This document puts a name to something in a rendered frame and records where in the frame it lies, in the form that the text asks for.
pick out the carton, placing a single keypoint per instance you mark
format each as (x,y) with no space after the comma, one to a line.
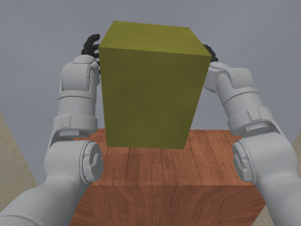
(152,76)

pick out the left robot upper arm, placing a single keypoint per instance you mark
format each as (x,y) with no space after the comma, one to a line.
(70,167)

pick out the right robot upper arm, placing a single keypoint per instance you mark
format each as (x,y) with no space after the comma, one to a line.
(268,162)

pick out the robot right hand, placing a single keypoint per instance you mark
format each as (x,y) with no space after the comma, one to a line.
(214,58)

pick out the robot left hand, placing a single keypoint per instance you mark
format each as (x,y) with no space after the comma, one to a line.
(89,47)

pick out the robot left forearm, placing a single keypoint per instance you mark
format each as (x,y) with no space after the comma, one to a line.
(77,97)

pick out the pedestal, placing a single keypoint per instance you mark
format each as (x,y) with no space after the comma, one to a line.
(194,186)

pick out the robot right forearm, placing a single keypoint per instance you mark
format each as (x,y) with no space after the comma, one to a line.
(247,115)

